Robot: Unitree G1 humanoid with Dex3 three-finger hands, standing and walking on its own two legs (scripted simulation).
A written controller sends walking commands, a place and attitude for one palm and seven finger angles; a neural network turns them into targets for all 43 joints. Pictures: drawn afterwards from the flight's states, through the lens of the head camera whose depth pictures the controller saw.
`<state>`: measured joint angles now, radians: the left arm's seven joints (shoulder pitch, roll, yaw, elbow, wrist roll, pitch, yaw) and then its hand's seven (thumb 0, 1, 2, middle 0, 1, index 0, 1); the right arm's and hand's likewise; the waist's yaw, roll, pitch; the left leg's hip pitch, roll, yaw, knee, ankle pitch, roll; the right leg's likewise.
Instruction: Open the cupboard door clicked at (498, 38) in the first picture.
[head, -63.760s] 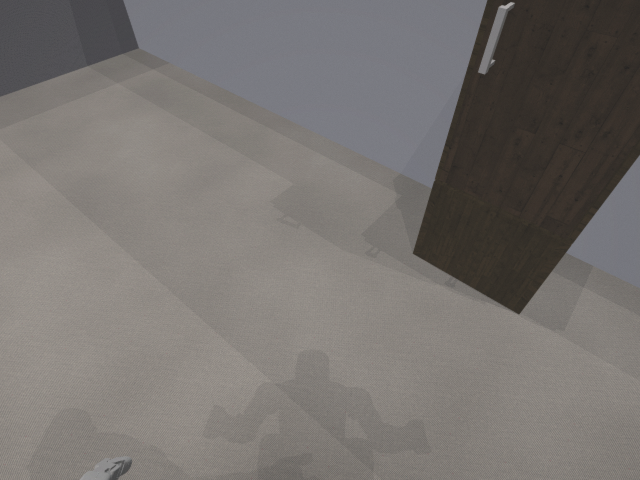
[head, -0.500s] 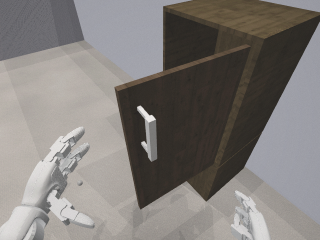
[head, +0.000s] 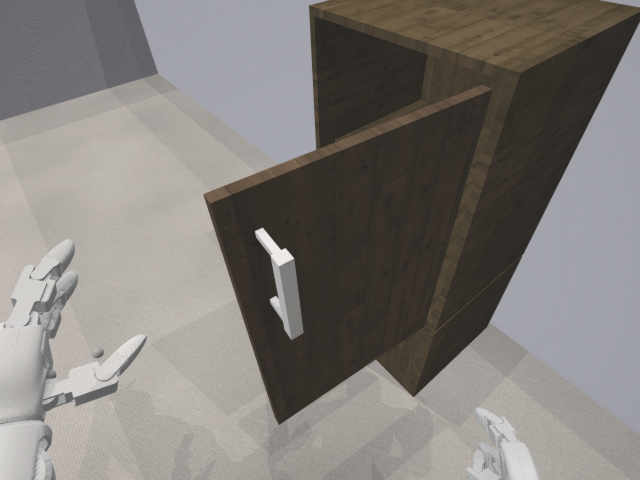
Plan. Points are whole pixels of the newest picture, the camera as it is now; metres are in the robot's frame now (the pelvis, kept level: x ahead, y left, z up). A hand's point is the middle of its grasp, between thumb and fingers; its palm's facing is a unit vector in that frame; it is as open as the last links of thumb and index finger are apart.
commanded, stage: draw the hand back to the body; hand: left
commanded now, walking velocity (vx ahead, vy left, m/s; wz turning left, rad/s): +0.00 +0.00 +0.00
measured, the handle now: (279, 286) +0.31 +0.09 +0.11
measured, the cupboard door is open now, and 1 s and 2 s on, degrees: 84 84 84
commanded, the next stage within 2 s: step back with the hand held close in 0.58 s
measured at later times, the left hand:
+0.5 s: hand (93, 342) +0.20 +0.25 +0.15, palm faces +0.45 -0.80 -0.39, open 7.5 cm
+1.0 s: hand (82, 364) +0.18 +0.26 +0.14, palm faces +0.30 -0.81 -0.50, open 7.5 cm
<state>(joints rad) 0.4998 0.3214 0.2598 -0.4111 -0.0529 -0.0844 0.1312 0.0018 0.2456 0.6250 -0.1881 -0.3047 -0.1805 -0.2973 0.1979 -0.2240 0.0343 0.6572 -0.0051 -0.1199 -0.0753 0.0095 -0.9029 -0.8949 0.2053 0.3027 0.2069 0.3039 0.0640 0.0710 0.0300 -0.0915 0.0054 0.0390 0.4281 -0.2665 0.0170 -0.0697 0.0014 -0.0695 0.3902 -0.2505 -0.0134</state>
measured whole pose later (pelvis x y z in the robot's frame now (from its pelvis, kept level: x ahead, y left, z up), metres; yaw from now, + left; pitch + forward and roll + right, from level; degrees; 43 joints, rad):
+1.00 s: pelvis -0.03 +0.01 +0.00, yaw -2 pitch +0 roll -1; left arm 0.56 0.40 0.36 -0.46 -0.06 -0.13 0.11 0.02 0.89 0.90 -0.21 -0.31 -0.21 -0.30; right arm 0.15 -0.24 -0.01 0.57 0.02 0.00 -0.08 0.01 -0.90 -0.89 0.20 0.30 0.21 0.30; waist 0.01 0.04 0.05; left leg -0.25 0.01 0.07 0.47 -0.23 0.03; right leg -0.23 0.00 -0.04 0.42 -0.19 0.00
